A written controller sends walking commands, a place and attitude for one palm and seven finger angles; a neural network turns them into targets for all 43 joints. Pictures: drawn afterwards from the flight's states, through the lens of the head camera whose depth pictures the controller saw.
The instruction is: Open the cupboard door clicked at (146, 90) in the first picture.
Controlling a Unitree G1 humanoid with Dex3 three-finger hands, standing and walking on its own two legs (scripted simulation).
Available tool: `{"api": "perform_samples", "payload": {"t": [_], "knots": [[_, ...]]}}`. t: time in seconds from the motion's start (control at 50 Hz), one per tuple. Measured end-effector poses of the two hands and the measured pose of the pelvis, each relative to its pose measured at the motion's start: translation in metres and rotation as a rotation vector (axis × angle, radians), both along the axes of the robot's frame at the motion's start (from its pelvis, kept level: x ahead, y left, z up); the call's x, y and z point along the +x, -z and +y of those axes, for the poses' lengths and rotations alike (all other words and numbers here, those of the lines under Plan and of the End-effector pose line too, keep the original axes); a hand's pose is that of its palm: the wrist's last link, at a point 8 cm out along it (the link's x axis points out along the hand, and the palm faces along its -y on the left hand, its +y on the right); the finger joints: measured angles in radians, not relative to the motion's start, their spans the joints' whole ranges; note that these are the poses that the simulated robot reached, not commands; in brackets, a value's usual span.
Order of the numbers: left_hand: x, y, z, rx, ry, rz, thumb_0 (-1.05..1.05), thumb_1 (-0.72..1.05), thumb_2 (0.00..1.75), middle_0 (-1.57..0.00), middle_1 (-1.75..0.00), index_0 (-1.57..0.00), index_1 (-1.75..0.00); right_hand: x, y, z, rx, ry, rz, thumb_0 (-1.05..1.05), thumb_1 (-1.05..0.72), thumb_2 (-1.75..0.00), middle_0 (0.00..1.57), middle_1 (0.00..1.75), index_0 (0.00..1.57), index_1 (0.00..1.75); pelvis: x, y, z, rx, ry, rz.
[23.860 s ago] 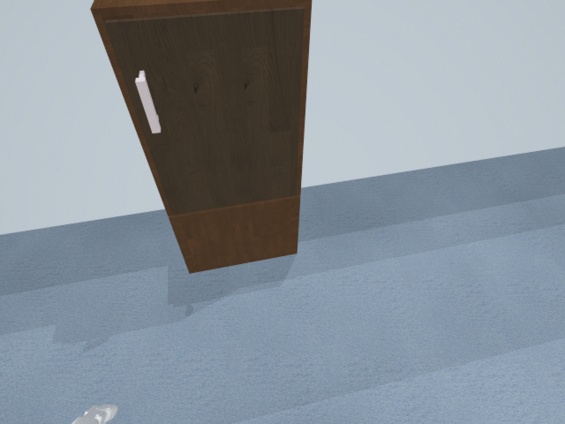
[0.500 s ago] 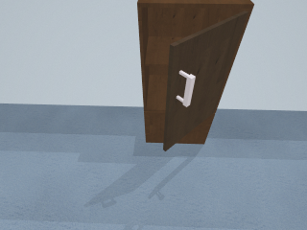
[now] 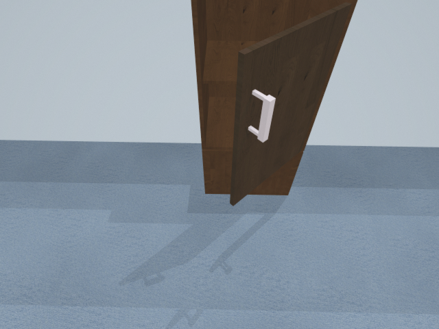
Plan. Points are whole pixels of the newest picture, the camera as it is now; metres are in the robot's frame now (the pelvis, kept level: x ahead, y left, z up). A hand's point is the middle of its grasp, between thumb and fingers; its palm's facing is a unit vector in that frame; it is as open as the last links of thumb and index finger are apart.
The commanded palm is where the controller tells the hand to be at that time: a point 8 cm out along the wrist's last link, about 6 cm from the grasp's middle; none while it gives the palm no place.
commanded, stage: look to check the result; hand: left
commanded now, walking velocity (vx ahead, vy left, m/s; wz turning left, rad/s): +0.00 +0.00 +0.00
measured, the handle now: (259, 116) +0.60 -0.07 +0.04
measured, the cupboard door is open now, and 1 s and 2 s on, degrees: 44 44 44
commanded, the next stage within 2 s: walk to a spot facing it in 0.36 s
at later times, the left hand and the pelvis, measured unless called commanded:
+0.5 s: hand out of the picture -0.02 +0.16 -0.18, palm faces +0.04 -0.99 -0.17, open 7.4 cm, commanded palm none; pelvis +0.00 +0.00 +0.00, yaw +0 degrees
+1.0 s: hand out of the picture +0.08 +0.16 -0.17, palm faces -0.14 -0.94 -0.32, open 7.4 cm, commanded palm none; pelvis -0.01 -0.04 -0.02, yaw -13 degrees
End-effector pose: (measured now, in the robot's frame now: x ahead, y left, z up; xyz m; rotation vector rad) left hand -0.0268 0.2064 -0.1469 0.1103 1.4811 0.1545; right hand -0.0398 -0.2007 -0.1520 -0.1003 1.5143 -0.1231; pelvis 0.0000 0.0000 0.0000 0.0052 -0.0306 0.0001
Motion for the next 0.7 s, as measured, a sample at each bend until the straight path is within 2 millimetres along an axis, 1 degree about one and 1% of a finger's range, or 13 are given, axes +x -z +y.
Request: {"api": "perform_samples", "payload": {"t": [0.14,0.4,0.62,0.7], "knots": [[-0.002,0.001,-0.003,-0.005,-0.002,-0.002,0.01,0.91,0.9,-0.2,-0.3,-0.2,-0.3,0.003,0.0,0.001,-0.001,0.002,-0.018,0.01,-0.91,-0.9,0.2,0.3,0.2,0.3,-0.002,0.0,0.0,0.0,0.0,0.001],[0.005,0.002,-0.003,-0.005,0.002,-0.03,0.01,0.91,0.9,-0.2,-0.3,-0.2,-0.3,0.016,0.0,-0.003,-0.008,-0.003,-0.057,0.01,-0.91,-0.9,0.2,0.3,0.2,0.3,-0.002,0.0,-0.001,0.0,0.0,0.003],[0.01,0.003,0.003,0.002,0.011,-0.02,0.01,0.91,0.9,-0.2,-0.3,-0.2,-0.3,0.018,0.001,-0.007,-0.025,0.022,-0.056,0.01,-0.91,-0.9,0.2,0.3,0.2,0.3,-0.003,0.003,-0.001,-0.001,0.029,0.009],[0.018,0.006,0.009,0.011,0.039,-0.01,0.01,0.91,0.9,-0.2,-0.3,-0.2,-0.3,0.018,0.004,-0.015,-0.046,0.064,-0.073,0.01,-0.91,-0.9,0.2,0.3,0.2,0.3,-0.006,0.007,-0.002,0.003,0.065,0.015]]}}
